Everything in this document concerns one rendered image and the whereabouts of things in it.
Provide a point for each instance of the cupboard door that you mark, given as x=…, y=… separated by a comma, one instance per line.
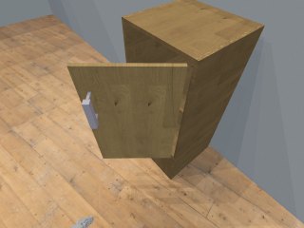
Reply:
x=138, y=106

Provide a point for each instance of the handle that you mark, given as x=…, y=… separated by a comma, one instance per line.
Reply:
x=87, y=106

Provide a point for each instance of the robot left hand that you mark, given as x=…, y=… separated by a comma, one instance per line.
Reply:
x=83, y=222

